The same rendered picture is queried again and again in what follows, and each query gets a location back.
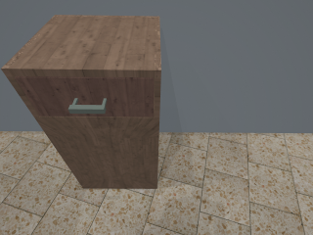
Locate drawer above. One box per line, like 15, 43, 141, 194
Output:
15, 76, 155, 118

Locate handle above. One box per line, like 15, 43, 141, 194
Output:
68, 98, 108, 115

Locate cabinet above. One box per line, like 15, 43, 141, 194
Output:
1, 15, 161, 189

